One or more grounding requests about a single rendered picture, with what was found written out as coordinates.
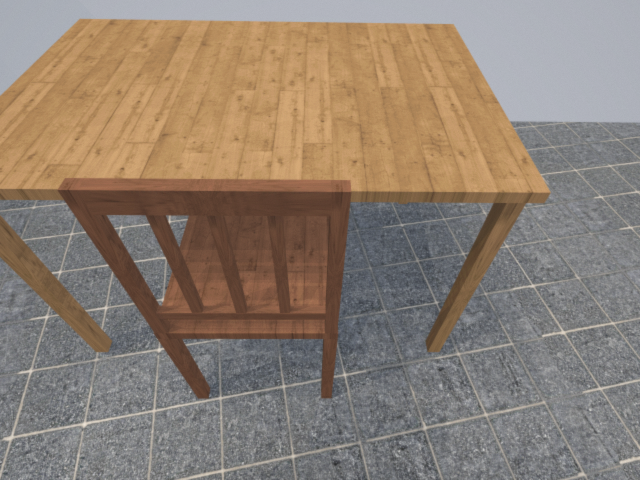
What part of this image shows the table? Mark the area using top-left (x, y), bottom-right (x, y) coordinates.
top-left (0, 19), bottom-right (551, 352)

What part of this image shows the chair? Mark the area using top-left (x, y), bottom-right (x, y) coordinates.
top-left (58, 178), bottom-right (351, 399)

